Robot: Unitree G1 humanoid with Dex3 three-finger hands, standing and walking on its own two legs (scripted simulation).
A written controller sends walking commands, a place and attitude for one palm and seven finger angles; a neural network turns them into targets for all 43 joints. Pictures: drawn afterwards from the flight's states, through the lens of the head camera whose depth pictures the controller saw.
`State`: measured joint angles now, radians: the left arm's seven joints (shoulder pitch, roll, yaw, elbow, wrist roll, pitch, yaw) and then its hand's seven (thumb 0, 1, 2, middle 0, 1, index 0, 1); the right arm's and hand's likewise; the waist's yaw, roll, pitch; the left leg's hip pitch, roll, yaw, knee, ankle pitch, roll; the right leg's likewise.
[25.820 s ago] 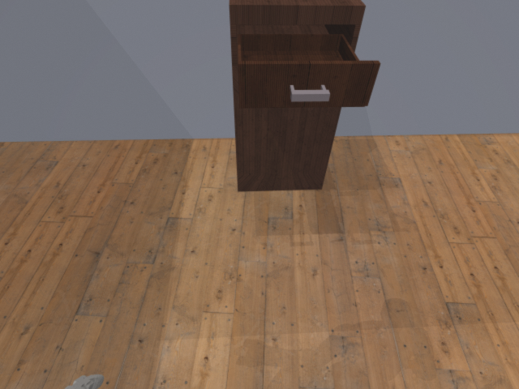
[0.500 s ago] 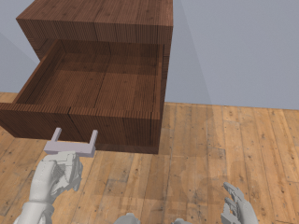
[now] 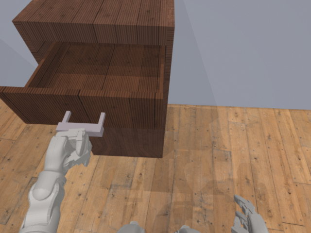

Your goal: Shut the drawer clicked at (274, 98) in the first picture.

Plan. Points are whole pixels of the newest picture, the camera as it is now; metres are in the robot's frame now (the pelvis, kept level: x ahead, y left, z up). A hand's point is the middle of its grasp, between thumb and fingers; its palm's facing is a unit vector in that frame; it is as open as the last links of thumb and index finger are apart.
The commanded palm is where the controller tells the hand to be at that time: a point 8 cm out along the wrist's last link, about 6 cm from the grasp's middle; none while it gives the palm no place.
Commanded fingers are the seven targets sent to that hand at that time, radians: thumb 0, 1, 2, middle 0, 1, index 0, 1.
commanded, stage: push the drawer shut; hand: left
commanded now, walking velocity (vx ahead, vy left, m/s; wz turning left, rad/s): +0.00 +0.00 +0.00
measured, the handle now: (82, 122) +0.38 +0.21 +0.06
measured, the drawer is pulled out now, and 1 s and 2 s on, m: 0.21 0.10 0.00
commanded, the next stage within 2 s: none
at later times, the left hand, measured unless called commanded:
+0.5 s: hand (93, 132) +0.35 +0.18 +0.05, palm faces -0.02 -1.00 -0.04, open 3.0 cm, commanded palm +0.35 +0.23 +0.06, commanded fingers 0.00 0.90 0.90 -1.40 -1.60 -1.40 -1.60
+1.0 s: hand (100, 113) +0.42 +0.18 +0.05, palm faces +0.00 -1.00 -0.05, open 3.2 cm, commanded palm +0.41 +0.22 +0.06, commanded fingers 0.00 0.90 0.90 -1.40 -1.60 -1.40 -1.60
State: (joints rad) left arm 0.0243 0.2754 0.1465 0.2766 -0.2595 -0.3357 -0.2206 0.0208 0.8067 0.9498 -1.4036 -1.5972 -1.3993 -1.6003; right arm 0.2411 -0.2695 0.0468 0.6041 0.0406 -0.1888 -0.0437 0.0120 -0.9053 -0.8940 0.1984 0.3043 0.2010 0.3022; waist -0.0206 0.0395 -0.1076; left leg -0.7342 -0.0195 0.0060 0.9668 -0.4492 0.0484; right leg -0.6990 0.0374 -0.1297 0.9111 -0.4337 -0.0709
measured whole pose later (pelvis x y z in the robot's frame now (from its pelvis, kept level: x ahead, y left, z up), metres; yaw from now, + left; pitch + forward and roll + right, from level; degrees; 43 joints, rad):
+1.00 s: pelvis +0.00 +0.01 +0.00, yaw -1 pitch +15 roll -2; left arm -0.50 0.31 0.20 0.81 -0.17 -0.42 -0.15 0.01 0.84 0.97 -1.40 -1.60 -1.40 -1.60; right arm 0.30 -0.27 0.04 0.65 0.03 -0.04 -0.01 0.01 -0.91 -0.89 0.20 0.30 0.20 0.30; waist -0.07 0.02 -0.10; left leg -0.79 -0.02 0.03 0.96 -0.44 0.06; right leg -0.77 0.03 -0.11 0.92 -0.42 -0.06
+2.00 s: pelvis +0.00 +0.02 -0.02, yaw -1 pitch +23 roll -4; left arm -0.97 0.49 0.31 1.23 -0.07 -0.43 -0.15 -0.03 0.64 0.96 -1.40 -1.60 -1.40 -1.60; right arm 0.40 -0.27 0.06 0.69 -0.03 0.01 0.01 0.00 -0.91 -0.89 0.20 0.30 0.20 0.30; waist -0.17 0.03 -0.11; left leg -1.01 -0.02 0.00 1.06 -0.46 0.08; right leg -0.96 0.04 -0.14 0.97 -0.42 -0.04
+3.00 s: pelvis +0.03 +0.02 +0.00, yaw -4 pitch +20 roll -3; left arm -0.63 0.40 0.34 0.93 -0.15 -0.42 -0.17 0.02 0.90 0.90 -1.40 -1.60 -1.40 -1.60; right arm 0.36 -0.25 0.03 0.59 0.01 0.09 0.03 0.00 -0.91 -0.89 0.20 0.30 0.20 0.30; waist -0.12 0.02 -0.13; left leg -0.82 0.00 0.06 0.95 -0.48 0.07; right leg -0.80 0.07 -0.07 0.88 -0.43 -0.05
